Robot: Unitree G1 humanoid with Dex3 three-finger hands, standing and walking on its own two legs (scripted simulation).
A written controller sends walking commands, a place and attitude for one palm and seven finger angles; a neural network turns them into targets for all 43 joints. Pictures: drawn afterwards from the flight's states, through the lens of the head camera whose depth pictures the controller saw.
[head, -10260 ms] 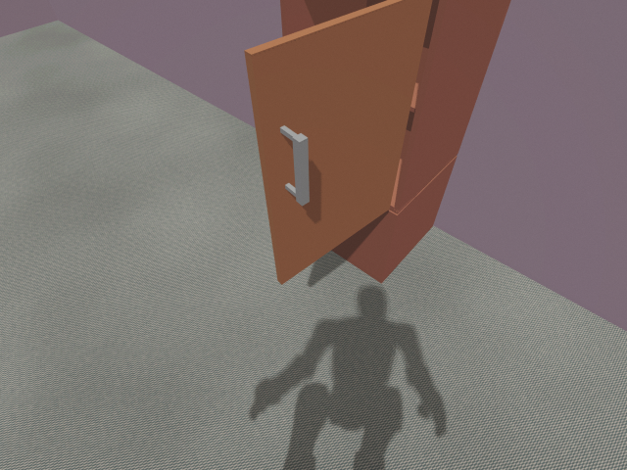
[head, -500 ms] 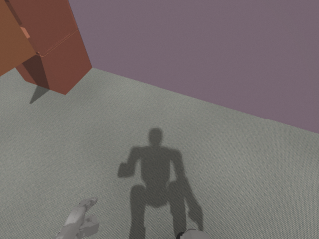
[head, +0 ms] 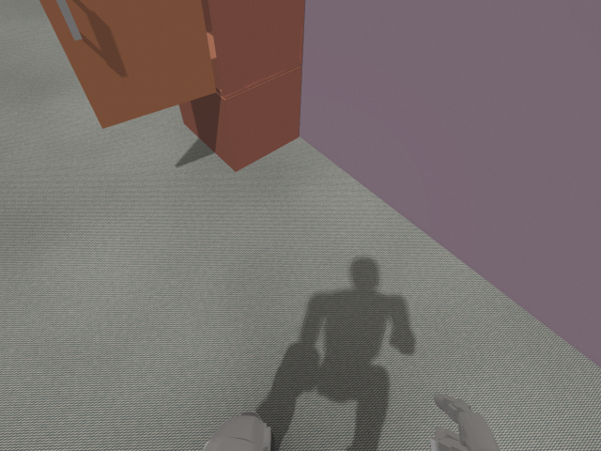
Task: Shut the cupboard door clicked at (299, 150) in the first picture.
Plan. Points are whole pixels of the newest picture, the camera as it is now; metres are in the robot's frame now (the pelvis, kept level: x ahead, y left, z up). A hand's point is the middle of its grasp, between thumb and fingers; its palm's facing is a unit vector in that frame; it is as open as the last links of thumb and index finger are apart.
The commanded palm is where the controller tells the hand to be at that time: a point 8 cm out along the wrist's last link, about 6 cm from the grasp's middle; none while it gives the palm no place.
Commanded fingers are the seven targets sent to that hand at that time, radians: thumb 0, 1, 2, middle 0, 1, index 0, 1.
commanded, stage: walk to a spot facing it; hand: left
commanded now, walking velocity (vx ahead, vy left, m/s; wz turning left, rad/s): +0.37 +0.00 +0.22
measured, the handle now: (62, 5) +0.99 +0.75 +0.05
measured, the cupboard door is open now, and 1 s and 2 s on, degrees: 82 82 82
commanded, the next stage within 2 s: turn to face it in 0.94 s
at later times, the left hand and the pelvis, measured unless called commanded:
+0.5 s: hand (207, 295) +0.36 +0.22 -0.15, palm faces +0.01 -0.98 -0.19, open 7.4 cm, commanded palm none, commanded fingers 0.00 0.90 0.90 -0.20 -0.30 -0.20 -0.30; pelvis +0.23 +0.03 +0.01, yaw +3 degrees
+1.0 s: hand (227, 289) +0.39 +0.19 -0.17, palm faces +0.26 -0.95 -0.19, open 7.3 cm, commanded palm none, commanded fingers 0.00 0.90 0.90 -0.20 -0.30 -0.20 -0.30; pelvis +0.45 +0.02 +0.01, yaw +11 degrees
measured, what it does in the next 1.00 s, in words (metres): walks ahead: left foot, then right foot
